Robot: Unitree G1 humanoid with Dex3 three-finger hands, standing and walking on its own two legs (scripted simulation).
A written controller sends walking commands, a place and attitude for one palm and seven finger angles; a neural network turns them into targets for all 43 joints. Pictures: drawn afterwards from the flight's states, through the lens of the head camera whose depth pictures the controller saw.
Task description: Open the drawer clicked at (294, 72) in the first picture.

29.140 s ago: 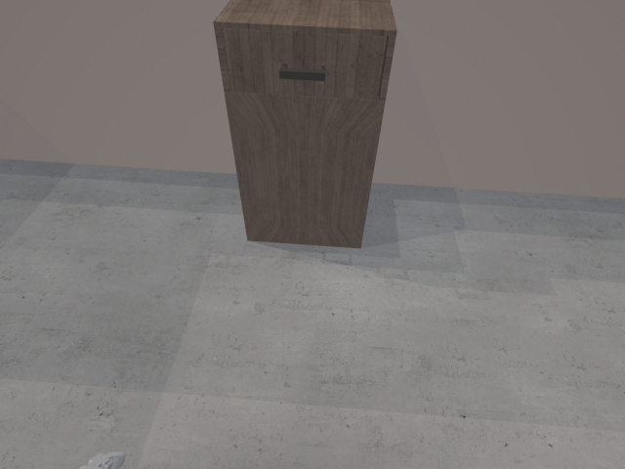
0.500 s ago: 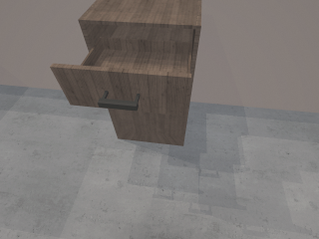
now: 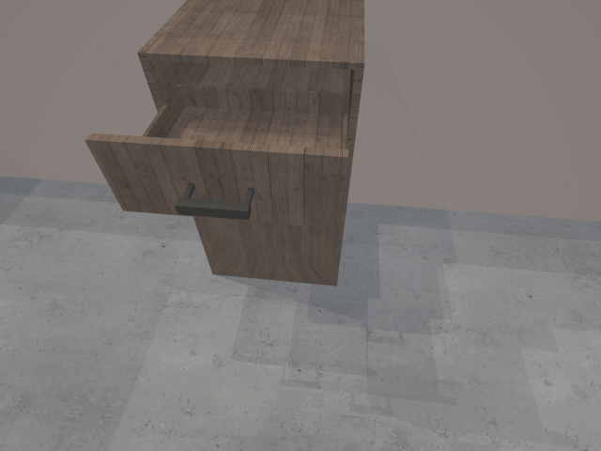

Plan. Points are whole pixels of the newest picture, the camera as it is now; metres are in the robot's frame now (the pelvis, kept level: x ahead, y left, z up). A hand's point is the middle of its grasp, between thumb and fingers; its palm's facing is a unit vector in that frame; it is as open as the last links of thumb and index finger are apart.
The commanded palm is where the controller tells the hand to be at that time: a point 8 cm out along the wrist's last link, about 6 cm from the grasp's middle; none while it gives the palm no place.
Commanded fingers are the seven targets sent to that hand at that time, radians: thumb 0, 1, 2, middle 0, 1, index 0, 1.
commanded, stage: let the arm hang, fingers relaxed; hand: left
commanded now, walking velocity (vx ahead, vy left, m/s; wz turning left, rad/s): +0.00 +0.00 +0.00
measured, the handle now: (216, 199) +0.52 +0.18 +0.01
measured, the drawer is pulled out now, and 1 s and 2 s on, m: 0.30 0.30 0.30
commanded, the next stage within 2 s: look to check the result in 0.02 s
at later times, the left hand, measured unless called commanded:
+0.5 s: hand out of the picture +0.01 +0.18 -0.17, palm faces +0.04 -0.98 -0.20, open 7.4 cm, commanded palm none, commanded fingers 0.00 0.90 0.90 -0.20 -0.30 -0.20 -0.30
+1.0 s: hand out of the picture +0.04 +0.19 -0.17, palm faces +0.03 -0.98 -0.22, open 7.4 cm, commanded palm none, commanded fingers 0.00 0.90 0.90 -0.20 -0.30 -0.20 -0.30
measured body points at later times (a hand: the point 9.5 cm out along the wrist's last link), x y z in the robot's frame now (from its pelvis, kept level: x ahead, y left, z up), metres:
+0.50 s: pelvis +0.01 +0.01 +0.00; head +0.03 +0.00 +0.45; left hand +0.01 +0.23 -0.16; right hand +0.01 -0.21 -0.16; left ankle +0.05 +0.13 -0.74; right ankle +0.02 -0.10 -0.74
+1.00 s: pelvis +0.02 +0.01 +0.00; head +0.05 +0.00 +0.45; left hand +0.04 +0.24 -0.15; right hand +0.03 -0.21 -0.16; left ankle +0.05 +0.13 -0.74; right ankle +0.02 -0.10 -0.74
